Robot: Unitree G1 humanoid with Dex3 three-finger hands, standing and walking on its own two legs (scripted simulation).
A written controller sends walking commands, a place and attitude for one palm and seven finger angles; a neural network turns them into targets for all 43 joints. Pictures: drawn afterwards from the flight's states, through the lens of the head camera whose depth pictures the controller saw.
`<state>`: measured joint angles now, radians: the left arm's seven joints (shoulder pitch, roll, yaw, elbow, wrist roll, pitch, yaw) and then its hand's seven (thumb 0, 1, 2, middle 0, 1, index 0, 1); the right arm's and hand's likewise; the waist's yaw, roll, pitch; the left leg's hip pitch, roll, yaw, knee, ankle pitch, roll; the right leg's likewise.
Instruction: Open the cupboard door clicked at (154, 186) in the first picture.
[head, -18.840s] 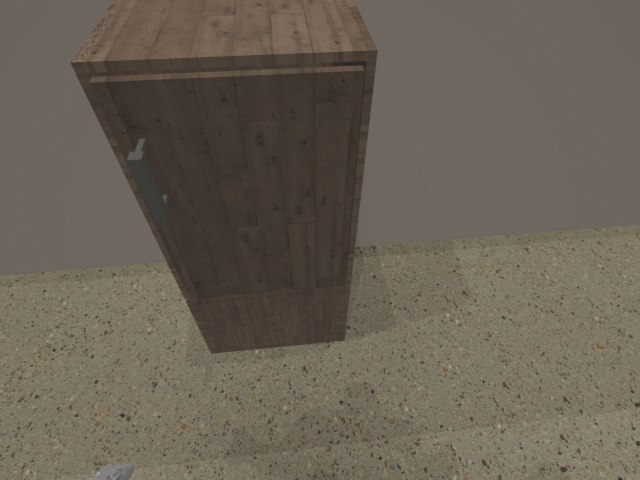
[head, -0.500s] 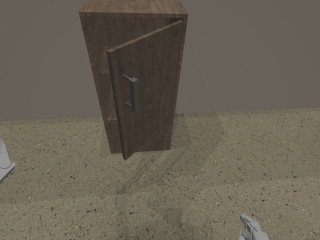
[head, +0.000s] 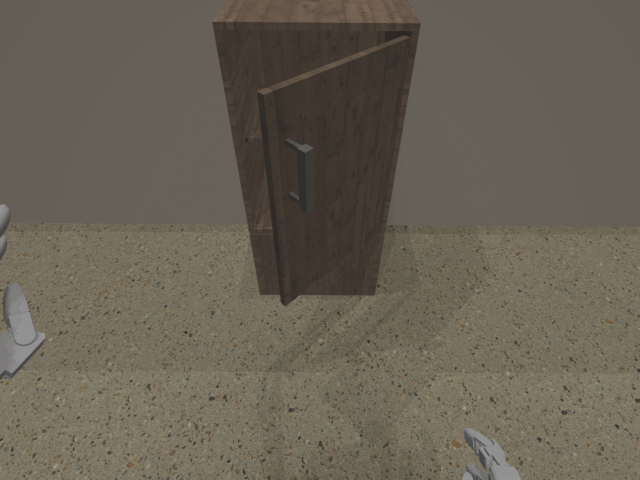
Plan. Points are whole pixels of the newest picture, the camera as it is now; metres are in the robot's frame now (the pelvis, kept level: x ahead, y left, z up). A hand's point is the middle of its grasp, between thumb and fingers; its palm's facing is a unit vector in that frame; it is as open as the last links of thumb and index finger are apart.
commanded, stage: stop stepping back and stand still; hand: left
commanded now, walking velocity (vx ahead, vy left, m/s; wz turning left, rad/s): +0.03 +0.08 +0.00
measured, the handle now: (298, 175) +0.65 +0.07 +0.03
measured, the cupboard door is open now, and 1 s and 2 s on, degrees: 45 45 45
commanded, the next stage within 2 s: let the arm hang, fingers relaxed in 1.58 s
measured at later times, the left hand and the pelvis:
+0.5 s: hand (81, 296) +0.24 +0.24 +0.18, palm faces +0.39 -0.77 -0.51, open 7.4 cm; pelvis +0.03 -0.01 +0.01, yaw -1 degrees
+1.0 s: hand (55, 313) +0.23 +0.27 +0.16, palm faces +0.38 -0.80 -0.47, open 7.4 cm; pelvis +0.03 +0.02 +0.02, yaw -1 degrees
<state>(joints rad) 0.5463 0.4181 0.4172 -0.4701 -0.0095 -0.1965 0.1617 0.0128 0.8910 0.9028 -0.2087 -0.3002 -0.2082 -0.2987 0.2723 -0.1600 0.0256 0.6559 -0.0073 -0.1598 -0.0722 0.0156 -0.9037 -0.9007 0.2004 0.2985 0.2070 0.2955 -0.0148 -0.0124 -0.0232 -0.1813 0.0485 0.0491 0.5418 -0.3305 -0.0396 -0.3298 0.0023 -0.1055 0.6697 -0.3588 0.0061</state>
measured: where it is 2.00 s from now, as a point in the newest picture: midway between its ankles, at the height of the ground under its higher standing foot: outside the picture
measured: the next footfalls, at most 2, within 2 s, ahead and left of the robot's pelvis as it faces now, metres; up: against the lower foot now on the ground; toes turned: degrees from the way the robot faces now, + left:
left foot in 0.34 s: +0.08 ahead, +0.11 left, +0.00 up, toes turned +3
